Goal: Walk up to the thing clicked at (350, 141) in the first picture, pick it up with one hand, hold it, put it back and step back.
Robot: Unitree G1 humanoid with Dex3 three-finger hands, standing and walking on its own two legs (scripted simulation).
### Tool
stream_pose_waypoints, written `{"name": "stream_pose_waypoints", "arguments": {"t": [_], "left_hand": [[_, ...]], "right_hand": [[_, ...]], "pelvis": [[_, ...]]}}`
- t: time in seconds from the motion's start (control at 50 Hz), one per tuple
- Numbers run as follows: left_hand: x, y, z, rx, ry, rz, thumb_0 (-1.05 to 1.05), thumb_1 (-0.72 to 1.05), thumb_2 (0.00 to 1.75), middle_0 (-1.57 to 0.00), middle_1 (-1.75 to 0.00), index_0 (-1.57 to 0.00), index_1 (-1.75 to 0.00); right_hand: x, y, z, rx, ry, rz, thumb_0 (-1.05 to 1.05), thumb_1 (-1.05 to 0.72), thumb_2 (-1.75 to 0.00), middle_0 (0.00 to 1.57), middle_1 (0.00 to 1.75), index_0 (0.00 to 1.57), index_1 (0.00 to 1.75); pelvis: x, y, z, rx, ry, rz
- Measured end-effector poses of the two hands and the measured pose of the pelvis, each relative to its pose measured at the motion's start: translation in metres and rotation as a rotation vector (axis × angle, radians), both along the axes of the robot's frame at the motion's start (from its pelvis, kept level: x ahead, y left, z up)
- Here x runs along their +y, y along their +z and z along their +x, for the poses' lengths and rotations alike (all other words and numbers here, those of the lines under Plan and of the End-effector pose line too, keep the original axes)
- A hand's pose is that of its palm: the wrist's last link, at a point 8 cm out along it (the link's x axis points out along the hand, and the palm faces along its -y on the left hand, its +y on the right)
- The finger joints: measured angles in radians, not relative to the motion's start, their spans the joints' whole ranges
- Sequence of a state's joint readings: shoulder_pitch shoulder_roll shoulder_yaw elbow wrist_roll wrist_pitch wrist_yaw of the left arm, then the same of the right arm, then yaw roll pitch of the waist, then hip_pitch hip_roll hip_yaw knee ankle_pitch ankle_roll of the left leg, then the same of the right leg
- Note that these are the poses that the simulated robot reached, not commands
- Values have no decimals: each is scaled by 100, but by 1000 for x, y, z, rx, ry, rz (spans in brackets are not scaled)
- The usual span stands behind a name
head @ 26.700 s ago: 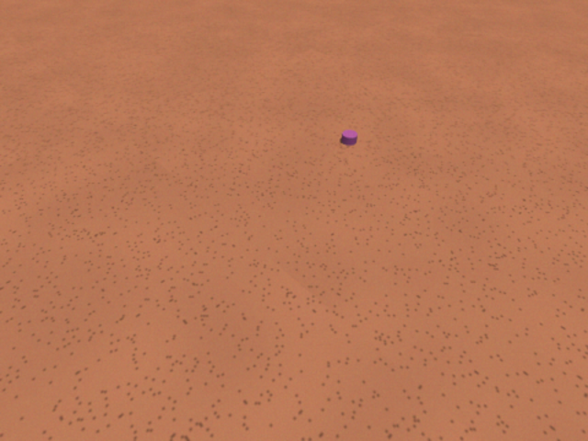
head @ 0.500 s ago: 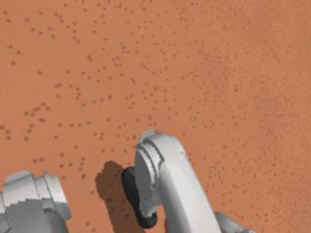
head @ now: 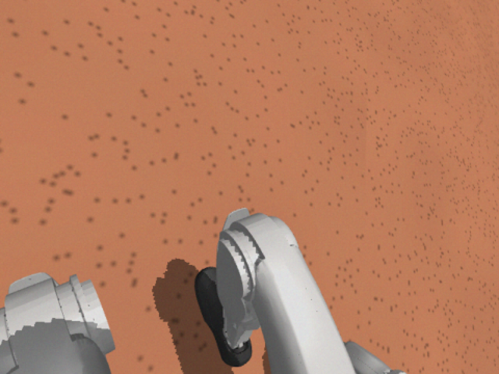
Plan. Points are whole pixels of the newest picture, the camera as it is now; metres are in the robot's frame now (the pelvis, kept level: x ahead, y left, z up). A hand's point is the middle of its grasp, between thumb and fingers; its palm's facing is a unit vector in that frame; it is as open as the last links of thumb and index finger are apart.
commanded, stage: withdraw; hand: left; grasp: from above
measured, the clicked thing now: out of the picture +0.42 +0.35 -0.27
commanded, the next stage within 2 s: home in 0.84 s
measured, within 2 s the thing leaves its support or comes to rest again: rests again in 0.32 s
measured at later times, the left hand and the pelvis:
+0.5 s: hand out of the picture +0.41 +0.37 -0.09, palm faces -0.42 -0.12 -0.90, open 14.1 cm; pelvis +0.00 -0.01 +0.05, yaw +6 degrees
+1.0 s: hand out of the picture +0.41 +0.36 -0.14, palm faces -0.39 -0.12 -0.91, open 13.8 cm; pelvis -0.01 -0.01 +0.02, yaw +6 degrees
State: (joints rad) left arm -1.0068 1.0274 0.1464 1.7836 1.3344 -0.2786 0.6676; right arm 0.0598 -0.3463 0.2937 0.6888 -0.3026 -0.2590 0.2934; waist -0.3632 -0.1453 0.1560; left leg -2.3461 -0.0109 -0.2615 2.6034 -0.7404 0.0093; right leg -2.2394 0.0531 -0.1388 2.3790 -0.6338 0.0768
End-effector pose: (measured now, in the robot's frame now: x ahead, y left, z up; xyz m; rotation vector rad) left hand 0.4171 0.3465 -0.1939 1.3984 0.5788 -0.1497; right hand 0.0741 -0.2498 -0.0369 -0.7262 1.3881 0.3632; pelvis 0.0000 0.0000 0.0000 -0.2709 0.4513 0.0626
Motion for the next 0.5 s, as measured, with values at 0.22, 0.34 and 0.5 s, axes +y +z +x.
{"name": "stream_pose_waypoints", "arguments": {"t": [0.22,0.34,0.5], "left_hand": [[15,33,16,-94,38,35,0,-50,97,-9,-103,-9,-103],[25,89,16,-124,39,96,0,-52,99,-9,-101,-8,-102],[24,161,0,-11,35,97,0,-52,101,-10,-101,-8,-102]], "right_hand": [[-7,1,2,-15,-63,2,0,-91,-90,20,30,21,30],[-11,-5,16,-46,-173,41,0,-91,-90,20,30,21,30],[-11,0,45,-124,-237,99,0,-91,-90,20,30,21,30]], "pelvis": [[-2,4,5,45,5,7],[-3,18,9,117,23,26],[-7,51,1,143,62,77]]}}
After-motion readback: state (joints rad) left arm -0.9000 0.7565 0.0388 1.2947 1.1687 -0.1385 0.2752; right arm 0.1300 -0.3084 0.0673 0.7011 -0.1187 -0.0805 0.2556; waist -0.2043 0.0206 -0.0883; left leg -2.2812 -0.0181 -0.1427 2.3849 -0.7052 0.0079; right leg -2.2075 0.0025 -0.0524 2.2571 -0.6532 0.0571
